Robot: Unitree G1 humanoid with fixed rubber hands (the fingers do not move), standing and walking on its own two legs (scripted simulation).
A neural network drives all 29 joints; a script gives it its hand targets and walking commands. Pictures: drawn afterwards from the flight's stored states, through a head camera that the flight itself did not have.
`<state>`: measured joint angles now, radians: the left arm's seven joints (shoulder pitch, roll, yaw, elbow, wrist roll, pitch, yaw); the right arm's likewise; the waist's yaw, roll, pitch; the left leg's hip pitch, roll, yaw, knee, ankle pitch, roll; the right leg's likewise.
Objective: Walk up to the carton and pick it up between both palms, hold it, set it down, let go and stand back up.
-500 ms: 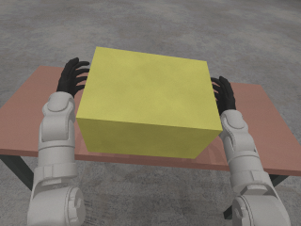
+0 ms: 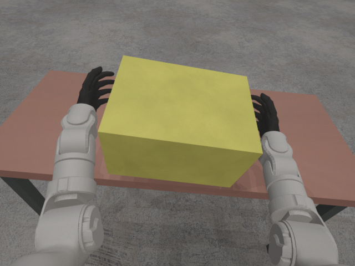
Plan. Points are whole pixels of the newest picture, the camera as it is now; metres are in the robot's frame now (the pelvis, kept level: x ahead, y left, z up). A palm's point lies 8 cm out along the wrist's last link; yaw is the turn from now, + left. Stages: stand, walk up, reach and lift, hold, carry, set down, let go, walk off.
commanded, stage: set down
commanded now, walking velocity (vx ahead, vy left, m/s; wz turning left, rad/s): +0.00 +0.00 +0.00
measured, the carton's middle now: (178, 124) +0.42 +0.01 +0.10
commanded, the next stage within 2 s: none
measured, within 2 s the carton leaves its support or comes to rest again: neither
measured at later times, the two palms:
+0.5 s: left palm (98, 101) +0.44 +0.20 +0.15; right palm (263, 129) +0.41 -0.20 +0.11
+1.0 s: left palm (106, 102) +0.46 +0.19 +0.13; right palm (262, 133) +0.41 -0.21 +0.09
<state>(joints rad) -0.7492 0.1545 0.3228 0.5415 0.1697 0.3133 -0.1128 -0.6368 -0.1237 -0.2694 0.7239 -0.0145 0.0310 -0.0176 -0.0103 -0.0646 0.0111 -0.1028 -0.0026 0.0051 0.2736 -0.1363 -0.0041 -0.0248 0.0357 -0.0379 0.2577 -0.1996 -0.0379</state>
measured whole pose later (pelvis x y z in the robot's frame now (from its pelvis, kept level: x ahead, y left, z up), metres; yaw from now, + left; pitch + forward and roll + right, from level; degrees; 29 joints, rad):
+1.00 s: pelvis +0.01 +0.00 +0.00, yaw -1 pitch +8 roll +0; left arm -0.96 0.18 0.38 0.94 0.19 0.13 -0.11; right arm -0.74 -0.08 -0.51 0.84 -0.23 -0.02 0.04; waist 0.00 -0.03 -0.04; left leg -0.29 0.00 0.03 0.29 -0.13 0.00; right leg -0.23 0.04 -0.02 0.29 -0.20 -0.03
